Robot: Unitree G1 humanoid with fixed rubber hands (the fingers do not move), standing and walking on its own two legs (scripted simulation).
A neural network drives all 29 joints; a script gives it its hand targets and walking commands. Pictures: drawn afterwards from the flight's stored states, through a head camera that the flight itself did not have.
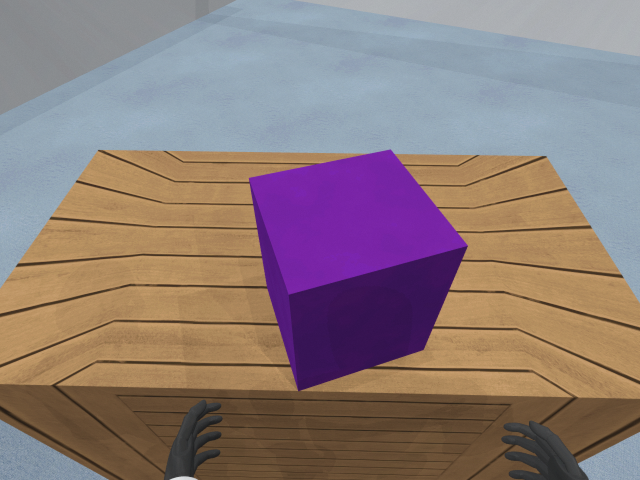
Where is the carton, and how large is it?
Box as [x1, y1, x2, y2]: [249, 149, 467, 390]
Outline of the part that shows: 390,149 249,178 267,288 298,390 423,349 467,246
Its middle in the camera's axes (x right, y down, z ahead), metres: +0.04 +0.04 +0.57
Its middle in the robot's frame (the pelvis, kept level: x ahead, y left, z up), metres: +0.40 +0.01 +0.02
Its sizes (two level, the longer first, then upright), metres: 0.210 0.200 0.250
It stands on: a pedestal, 0.68 m high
